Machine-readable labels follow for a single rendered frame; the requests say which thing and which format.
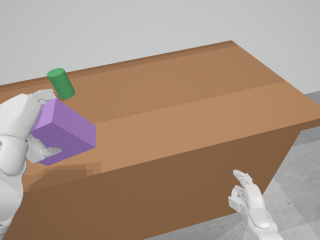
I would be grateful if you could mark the right robot forearm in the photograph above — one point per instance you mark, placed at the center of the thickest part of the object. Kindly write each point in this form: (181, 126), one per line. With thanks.
(261, 225)

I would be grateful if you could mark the right robot hand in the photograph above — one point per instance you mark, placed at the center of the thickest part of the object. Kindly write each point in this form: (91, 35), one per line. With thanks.
(250, 197)

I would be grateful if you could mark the left robot hand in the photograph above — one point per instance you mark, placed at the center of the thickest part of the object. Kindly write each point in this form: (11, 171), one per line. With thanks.
(17, 118)

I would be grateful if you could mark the table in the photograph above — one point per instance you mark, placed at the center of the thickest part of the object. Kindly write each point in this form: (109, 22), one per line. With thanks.
(170, 130)

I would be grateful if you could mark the left robot forearm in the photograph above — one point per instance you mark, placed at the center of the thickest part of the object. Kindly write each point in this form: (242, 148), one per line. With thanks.
(13, 165)

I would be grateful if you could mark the sponge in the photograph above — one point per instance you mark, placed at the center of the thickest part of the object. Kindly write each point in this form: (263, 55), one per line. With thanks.
(60, 126)

